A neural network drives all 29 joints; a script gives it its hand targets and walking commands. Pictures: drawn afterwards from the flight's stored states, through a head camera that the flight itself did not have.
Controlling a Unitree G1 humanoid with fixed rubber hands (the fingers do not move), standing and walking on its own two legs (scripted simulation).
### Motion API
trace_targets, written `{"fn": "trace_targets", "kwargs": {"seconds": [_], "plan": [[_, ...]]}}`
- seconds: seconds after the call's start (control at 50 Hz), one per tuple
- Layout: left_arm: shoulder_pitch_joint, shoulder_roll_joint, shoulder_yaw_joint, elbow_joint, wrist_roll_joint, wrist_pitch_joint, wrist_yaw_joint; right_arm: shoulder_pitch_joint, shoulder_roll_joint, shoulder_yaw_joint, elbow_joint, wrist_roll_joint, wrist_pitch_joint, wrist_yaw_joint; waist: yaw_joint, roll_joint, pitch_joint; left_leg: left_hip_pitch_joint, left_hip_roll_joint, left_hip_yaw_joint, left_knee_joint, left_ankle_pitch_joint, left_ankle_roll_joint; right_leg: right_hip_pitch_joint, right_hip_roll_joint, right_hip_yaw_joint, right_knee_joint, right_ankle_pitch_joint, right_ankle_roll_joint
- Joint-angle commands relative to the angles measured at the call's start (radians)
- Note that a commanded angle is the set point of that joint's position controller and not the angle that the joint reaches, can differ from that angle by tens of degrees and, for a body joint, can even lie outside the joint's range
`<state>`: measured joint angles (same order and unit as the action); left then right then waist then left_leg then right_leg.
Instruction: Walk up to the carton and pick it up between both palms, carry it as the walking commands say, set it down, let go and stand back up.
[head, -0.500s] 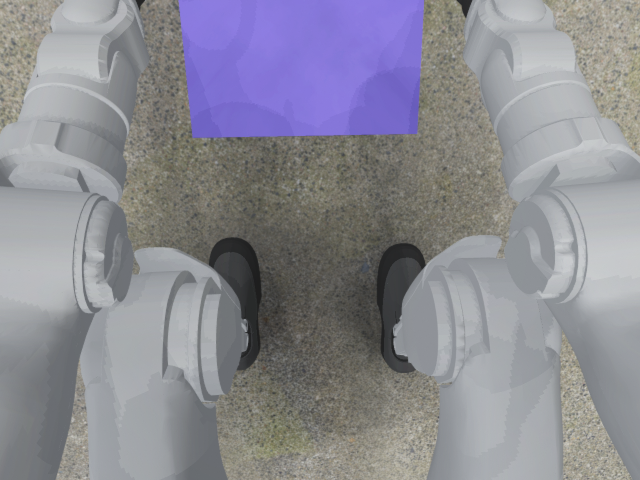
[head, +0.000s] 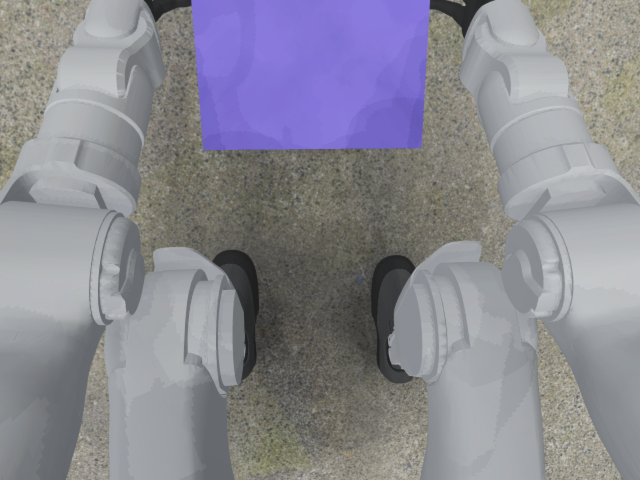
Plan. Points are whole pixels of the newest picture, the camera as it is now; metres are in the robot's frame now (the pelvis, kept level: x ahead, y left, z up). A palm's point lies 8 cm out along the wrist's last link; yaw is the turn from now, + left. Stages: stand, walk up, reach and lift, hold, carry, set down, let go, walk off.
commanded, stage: reach and lift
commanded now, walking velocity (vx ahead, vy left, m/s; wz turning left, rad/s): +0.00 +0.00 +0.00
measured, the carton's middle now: (310, 15) +0.56 +0.02 -0.26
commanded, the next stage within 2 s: none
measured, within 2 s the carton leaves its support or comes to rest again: neither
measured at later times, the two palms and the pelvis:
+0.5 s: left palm out of the picture +0.55 +0.18 -0.11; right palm out of the picture +0.55 -0.14 -0.11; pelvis +0.00 +0.00 +0.02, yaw +0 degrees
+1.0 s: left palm out of the picture +0.53 +0.18 -0.03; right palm out of the picture +0.53 -0.13 -0.03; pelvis +0.00 +0.00 +0.06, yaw +0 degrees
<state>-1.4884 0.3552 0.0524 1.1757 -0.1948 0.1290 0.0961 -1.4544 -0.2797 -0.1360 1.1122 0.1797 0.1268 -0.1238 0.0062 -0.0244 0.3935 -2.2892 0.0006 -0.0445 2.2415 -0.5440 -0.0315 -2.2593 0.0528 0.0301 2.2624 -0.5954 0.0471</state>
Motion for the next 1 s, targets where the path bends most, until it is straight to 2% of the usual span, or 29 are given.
{"fn": "trace_targets", "kwargs": {"seconds": [0.0,0.1,0.2,0.32,0.48,0.66,0.74,0.82,0.98], "plan": [[-0.636,-0.888,-0.182,-0.321,-0.045,-0.039,-0.264,-0.631,0.916,0.25,-0.277,0.048,-0.021,0.265,0.035,0.022,-1.316,0.637,-0.086,0.107,-0.149,0.361,0.033,0.539,0.066,-0.098,-0.182,0.363,-0.029],[-0.63,-0.928,-0.154,-0.315,-0.02,-0.008,-0.273,-0.648,0.923,0.232,-0.3,0.014,0.004,0.266,0.019,0.019,-1.322,0.626,-0.088,0.116,-0.174,0.286,0.034,0.537,0.062,-0.111,-0.209,0.292,-0.03],[-0.622,-0.974,-0.137,-0.329,-0.001,0.021,-0.283,-0.654,0.953,0.219,-0.33,-0.012,0.031,0.271,0.009,0.013,-1.373,0.637,-0.092,0.123,-0.195,0.266,0.035,0.548,0.063,-0.122,-0.23,0.268,-0.03],[-0.596,-1.026,-0.139,-0.385,0.024,0.054,-0.291,-0.639,1.01,0.229,-0.375,-0.025,0.062,0.282,0.017,0.014,-1.482,0.675,-0.101,0.132,-0.216,0.313,0.031,0.563,0.07,-0.129,-0.251,0.306,-0.026],[-0.512,-1.076,-0.128,-0.428,0.088,0.09,-0.304,-0.545,1.058,0.211,-0.374,-0.066,0.091,0.297,0.021,0.033,-1.519,0.673,-0.11,0.139,-0.248,0.367,0.02,0.529,0.082,-0.13,-0.282,0.349,-0.024],[-0.458,-1.14,-0.173,-0.494,0.106,0.115,-0.305,-0.484,1.11,0.245,-0.443,-0.085,0.11,0.293,0.006,0.05,-1.68,0.729,-0.127,0.143,-0.294,0.42,0.007,0.574,0.092,-0.13,-0.325,0.403,-0.019],[-0.418,-1.167,-0.164,-0.479,0.134,0.125,-0.302,-0.441,1.119,0.235,-0.437,-0.118,0.118,0.295,-0.002,0.058,-1.67,0.717,-0.132,0.142,-0.327,0.401,0.003,0.551,0.095,-0.131,-0.357,0.386,-0.017],[-0.388,-1.175,-0.131,-0.451,0.17,0.136,-0.299,-0.425,1.11,0.212,-0.404,-0.141,0.123,0.303,0.005,0.053,-1.617,0.706,-0.132,0.134,-0.37,0.35,0.004,0.507,0.097,-0.136,-0.388,0.331,-0.019],[-0.379,-1.192,-0.11,-0.455,0.188,0.166,-0.306,-0.419,1.141,0.188,-0.398,-0.146,0.151,0.312,0.009,0.043,-1.592,0.713,-0.137,0.134,-0.434,0.267,0.01,0.519,0.104,-0.138,-0.448,0.257,-0.019]]}}
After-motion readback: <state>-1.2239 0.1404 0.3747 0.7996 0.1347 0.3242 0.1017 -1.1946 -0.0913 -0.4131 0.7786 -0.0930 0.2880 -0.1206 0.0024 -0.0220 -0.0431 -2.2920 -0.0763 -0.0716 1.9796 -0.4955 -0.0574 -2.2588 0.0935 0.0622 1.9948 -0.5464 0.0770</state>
